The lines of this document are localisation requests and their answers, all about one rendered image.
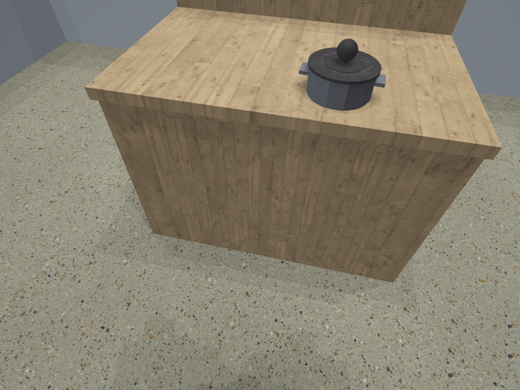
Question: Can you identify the knob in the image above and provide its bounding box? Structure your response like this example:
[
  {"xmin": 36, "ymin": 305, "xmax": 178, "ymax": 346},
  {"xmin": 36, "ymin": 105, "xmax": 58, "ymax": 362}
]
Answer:
[{"xmin": 336, "ymin": 38, "xmax": 358, "ymax": 61}]

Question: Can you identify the lid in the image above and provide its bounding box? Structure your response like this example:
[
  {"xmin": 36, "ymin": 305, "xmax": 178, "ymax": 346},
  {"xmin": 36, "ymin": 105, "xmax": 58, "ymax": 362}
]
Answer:
[{"xmin": 308, "ymin": 47, "xmax": 382, "ymax": 85}]

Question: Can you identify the table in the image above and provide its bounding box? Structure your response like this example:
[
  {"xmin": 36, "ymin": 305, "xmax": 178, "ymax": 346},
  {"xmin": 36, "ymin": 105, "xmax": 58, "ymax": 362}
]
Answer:
[{"xmin": 85, "ymin": 0, "xmax": 502, "ymax": 283}]

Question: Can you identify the pot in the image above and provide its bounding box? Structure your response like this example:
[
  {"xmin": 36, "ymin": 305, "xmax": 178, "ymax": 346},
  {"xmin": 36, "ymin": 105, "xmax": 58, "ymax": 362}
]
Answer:
[{"xmin": 299, "ymin": 62, "xmax": 386, "ymax": 111}]

